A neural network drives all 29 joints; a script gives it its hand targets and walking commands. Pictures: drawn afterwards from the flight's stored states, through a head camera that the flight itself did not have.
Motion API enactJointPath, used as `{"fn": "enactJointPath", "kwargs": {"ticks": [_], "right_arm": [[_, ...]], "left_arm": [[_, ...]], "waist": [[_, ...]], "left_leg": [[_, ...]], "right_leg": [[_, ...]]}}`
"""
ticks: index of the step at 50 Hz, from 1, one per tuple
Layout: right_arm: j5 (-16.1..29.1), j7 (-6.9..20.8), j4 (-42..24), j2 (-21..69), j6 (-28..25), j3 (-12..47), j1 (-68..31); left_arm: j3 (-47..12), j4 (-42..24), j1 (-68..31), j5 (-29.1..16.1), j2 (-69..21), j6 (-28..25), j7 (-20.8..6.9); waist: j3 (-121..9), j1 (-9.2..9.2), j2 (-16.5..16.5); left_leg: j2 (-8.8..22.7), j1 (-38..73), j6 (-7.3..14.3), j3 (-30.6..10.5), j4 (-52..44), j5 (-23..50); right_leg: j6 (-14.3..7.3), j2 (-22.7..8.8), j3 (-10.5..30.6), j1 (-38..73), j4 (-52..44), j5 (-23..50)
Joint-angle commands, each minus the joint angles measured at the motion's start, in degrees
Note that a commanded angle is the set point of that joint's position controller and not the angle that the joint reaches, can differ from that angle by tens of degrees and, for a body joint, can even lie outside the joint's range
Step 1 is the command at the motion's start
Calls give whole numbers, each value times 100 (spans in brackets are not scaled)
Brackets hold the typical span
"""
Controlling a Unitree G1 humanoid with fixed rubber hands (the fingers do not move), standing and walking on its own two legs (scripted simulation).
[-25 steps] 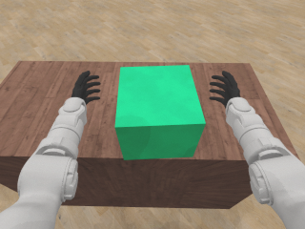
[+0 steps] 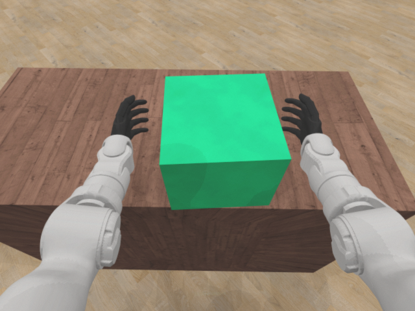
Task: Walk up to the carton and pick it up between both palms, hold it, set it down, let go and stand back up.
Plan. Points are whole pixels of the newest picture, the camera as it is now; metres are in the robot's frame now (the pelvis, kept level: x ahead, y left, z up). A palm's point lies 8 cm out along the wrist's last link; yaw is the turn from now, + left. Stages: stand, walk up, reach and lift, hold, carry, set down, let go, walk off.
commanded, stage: reach and lift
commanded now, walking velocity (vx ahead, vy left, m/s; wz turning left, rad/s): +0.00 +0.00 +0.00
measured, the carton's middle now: (218, 142) +0.48 +0.00 +0.03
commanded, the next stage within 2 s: none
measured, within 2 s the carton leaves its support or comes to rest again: leaves its support in 1.84 s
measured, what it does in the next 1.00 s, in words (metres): stands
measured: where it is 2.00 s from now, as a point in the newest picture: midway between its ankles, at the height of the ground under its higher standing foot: outside the picture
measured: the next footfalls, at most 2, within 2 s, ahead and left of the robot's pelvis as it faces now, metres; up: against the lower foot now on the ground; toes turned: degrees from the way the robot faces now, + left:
none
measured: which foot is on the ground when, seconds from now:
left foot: down 0.00-1.00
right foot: down 0.00-1.00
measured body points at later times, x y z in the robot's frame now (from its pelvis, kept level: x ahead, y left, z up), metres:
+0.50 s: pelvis +0.00 +0.01 +0.01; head +0.09 +0.02 +0.45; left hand +0.47 +0.17 +0.08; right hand +0.46 -0.15 +0.07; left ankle +0.05 +0.09 -0.72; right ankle -0.03 -0.08 -0.72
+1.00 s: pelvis +0.01 +0.01 +0.02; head +0.07 +0.02 +0.46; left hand +0.45 +0.18 +0.08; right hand +0.44 -0.14 +0.07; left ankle +0.05 +0.09 -0.73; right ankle -0.03 -0.08 -0.73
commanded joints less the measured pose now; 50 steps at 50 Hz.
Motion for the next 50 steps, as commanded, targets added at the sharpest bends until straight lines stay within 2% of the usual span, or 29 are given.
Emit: {"fn": "enactJointPath", "kwargs": {"ticks": [1, 7, 12, 15, 20, 23, 29, 36, 40, 44, 47, 50], "right_arm": [[-39, 78, -869, -657, -271, -86, -2455], [-416, 98, -1107, -391, -327, -371, -2538], [-983, -5, -1316, -102, -380, -852, -2551], [-1352, -44, -1417, 179, -386, -1148, -2518], [-1903, -4, -1546, 673, -352, -1548, -2411], [-2338, 106, -1717, 1167, -329, -1785, -2364], [-3440, 375, -1870, 2083, -393, -2407, -2108], [-4376, 709, -1703, 3282, -452, -2737, -1864], [-4515, 770, -1633, 3239, -448, -2891, -1755], [-4420, 662, -1670, 2732, -399, -3064, -1747], [-4108, 485, -1730, 2110, -364, -3026, -1812], [-3551, 290, -1727, 1609, -302, -2687, -2006]], "left_arm": [[151, -1025, -2349, 123, 624, -254, 57], [276, -1332, -2445, 306, 298, -335, 108], [640, -1541, -2451, 748, 40, -335, 153], [936, -1674, -2417, 1119, -161, -292, 173], [1555, -1855, -2300, 1806, -417, -177, 218], [1878, -1944, -2253, 2167, -743, -133, 144], [2404, -2065, -2073, 2867, -1411, -56, -56], [2545, -2022, -1798, 3335, -2421, 124, -256], [2627, -2176, -1658, 3425, -2423, 242, -222], [2769, -2417, -1568, 3406, -2014, 354, -67], [2692, -2561, -1584, 3189, -1513, 383, 122], [2359, -2568, -1757, 2733, -1131, 348, 296]], "waist": [[-3521, 112, 192], [-3671, 57, 158], [-3830, 26, 182], [-3820, 66, 205], [-3615, 238, 198], [-3484, 300, 140], [-3114, 302, 35], [-2496, 303, -13], [-2336, 322, 56], [-2295, 322, 136], [-2396, 312, 196], [-2604, 300, 245]], "left_leg": [[252, 3835, -331, -797, 452, 2278], [263, 3939, -328, -786, 462, 2311], [239, 3901, -326, -710, 409, 2339], [225, 3908, -327, -650, 331, 2391], [200, 3831, -279, -503, 140, 2466], [180, 3778, -220, -413, -15, 2469], [209, 4142, -163, -290, -261, 2625], [247, 4541, -132, -190, -459, 2664], [274, 4778, -155, -142, -476, 2718], [274, 4823, -164, -107, -472, 2634], [265, 4719, -170, -99, -421, 2581], [248, 4439, -159, -126, -320, 2449]], "right_leg": [[439, -329, 277, -159, -338, 2076], [428, -363, 286, -156, -400, 2125], [443, -392, 325, 176, -438, 2348], [441, -397, 345, 414, -479, 2449], [452, -406, 400, 917, -555, 2648], [479, -437, 414, 1272, -604, 2818], [495, -438, 330, 1617, -773, 2913], [498, -413, 239, 1664, -994, 2571], [475, -383, 202, 1523, -1110, 2230], [459, -350, 211, 1444, -1182, 1970], [452, -320, 255, 1437, -1155, 1956], [429, -301, 346, 1459, -1063, 2052]]}}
